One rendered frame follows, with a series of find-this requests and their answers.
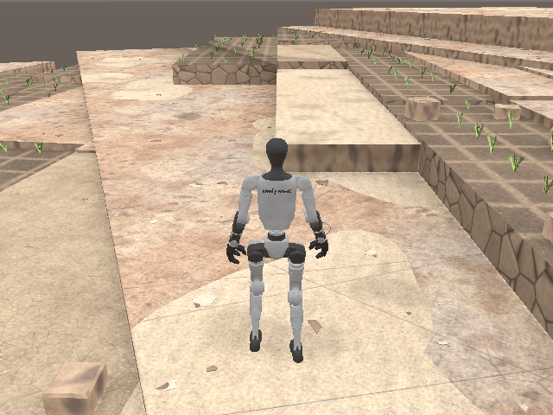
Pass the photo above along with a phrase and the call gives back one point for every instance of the robot left forearm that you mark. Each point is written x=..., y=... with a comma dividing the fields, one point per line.
x=236, y=233

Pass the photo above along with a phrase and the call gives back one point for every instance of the robot torso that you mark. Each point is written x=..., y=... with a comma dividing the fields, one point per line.
x=276, y=209

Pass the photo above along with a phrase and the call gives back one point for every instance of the robot right forearm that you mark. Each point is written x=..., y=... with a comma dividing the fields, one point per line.
x=318, y=230

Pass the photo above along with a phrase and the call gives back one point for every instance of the robot right hand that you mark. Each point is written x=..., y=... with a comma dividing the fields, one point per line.
x=322, y=246

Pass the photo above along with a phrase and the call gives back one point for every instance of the right robot upper arm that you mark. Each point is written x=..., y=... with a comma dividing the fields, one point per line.
x=304, y=184

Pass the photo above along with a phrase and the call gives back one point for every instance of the left robot foot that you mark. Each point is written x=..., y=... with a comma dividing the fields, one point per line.
x=255, y=344

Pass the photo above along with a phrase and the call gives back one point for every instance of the robot left hand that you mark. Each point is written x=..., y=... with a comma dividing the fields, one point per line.
x=231, y=250

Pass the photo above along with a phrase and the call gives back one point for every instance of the left robot upper arm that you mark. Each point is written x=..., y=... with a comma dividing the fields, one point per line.
x=249, y=184

